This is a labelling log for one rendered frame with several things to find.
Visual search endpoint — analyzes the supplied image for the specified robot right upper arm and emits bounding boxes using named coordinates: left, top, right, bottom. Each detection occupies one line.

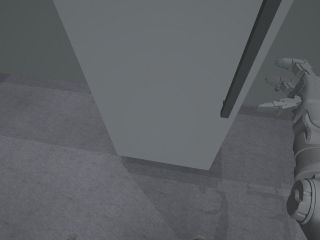
left=286, top=178, right=320, bottom=240

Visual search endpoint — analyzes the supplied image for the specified right robot hand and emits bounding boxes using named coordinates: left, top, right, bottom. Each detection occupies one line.
left=256, top=58, right=320, bottom=116

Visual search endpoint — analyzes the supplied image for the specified handle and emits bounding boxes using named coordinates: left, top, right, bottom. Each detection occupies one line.
left=220, top=0, right=282, bottom=119

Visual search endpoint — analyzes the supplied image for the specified robot right forearm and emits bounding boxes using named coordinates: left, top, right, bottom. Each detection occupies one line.
left=292, top=104, right=320, bottom=182

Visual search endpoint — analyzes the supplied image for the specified fridge door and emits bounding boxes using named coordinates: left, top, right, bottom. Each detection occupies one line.
left=53, top=0, right=292, bottom=171

